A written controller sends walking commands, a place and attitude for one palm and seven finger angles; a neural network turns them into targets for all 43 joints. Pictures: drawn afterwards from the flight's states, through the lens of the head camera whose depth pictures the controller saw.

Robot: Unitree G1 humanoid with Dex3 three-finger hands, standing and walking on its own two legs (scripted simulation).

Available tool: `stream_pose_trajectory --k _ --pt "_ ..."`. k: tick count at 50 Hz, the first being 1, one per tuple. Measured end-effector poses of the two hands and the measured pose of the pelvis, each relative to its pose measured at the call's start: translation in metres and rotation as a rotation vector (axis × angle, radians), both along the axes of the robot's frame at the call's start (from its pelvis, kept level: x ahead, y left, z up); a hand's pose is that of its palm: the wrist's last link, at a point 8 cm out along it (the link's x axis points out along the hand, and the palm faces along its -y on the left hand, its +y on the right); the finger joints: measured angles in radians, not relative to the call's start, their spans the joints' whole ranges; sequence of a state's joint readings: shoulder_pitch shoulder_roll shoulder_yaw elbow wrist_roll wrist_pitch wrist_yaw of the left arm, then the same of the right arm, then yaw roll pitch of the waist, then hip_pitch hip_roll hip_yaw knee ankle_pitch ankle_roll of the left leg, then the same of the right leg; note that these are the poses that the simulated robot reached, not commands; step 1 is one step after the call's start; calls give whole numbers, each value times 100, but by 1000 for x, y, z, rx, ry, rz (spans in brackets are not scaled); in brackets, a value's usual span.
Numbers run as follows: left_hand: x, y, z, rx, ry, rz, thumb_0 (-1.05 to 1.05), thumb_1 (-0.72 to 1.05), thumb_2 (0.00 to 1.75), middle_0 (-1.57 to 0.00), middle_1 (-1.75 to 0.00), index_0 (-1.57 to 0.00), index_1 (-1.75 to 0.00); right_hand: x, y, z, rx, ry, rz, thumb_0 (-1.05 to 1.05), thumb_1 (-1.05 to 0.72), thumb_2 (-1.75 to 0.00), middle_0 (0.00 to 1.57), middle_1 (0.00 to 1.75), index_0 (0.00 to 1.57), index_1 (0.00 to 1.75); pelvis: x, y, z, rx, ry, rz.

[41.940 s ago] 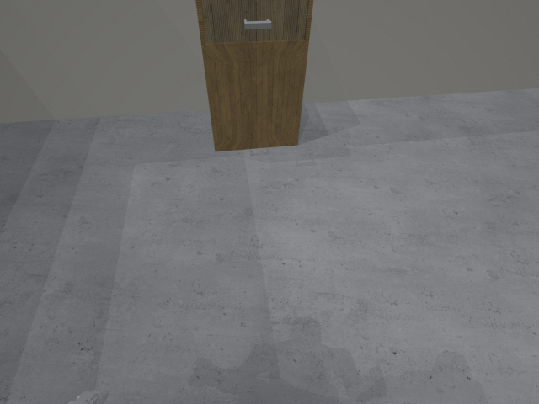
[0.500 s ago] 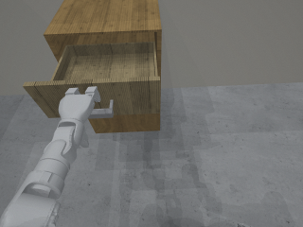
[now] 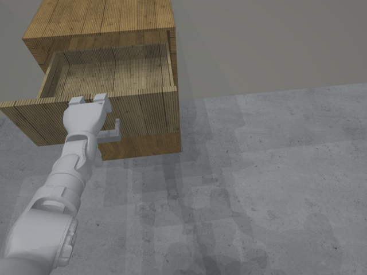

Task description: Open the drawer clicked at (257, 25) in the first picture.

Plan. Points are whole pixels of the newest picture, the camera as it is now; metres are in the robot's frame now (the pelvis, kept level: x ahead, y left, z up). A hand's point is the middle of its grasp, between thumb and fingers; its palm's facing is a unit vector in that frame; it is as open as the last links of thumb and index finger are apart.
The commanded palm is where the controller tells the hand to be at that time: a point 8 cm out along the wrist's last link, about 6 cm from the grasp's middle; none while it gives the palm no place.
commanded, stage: move the hooked fingers above the handle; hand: left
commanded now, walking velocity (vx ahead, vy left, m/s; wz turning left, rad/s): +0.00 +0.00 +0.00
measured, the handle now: (99, 130) +0.50 +0.22 -0.03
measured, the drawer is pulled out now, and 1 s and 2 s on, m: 0.30 0.30 0.30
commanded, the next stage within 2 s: none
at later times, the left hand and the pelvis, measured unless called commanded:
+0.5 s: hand (97, 132) +0.45 +0.20 +0.03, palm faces -0.04 -0.04 -1.00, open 13.8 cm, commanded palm +0.43 +0.21 +0.09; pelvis +0.00 +0.00 +0.00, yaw +1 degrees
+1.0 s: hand (96, 132) +0.44 +0.20 +0.04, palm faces +0.02 -0.05 -1.00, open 13.8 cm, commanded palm +0.42 +0.21 +0.09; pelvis +0.01 +0.00 +0.00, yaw +1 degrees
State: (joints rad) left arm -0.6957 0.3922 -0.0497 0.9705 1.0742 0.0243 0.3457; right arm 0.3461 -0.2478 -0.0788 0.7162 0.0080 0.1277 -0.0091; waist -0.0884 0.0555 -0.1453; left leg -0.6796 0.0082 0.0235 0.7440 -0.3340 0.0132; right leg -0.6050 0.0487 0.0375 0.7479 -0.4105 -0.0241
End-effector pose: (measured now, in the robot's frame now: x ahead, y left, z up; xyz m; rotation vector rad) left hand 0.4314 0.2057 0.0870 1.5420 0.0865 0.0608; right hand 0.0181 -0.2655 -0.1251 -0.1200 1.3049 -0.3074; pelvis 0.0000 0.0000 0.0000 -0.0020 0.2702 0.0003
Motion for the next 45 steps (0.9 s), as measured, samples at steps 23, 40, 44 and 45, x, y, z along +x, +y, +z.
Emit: stream_pose_trajectory --k 23,40,44,45 --pt "-2 -2 1 -2 20 -19 0 -49 30 -32 -120 -32 -120 47 3 6 -6 -100 60 1 -91 -90 20 30 20 30 3 1 2 -2 -14 20" --pt "-9 17 -3 1 19 -2 0 -49 30 -32 -120 -32 -120 34 3 3 -3 -42 40 1 -91 -90 20 30 20 30 10 2 2 -4 -12 18" --pt "-11 6 -1 -19 13 -49 0 -49 30 -32 -120 -32 -120 35 3 4 -7 -39 48 1 -91 -90 20 30 20 30 9 3 2 -5 -19 24" --pt "-11 3 -1 -24 6 -61 0 -49 30 -32 -120 -32 -120 36 3 4 -8 -42 50 1 -91 -90 20 30 20 30 9 3 2 -5 -20 24"
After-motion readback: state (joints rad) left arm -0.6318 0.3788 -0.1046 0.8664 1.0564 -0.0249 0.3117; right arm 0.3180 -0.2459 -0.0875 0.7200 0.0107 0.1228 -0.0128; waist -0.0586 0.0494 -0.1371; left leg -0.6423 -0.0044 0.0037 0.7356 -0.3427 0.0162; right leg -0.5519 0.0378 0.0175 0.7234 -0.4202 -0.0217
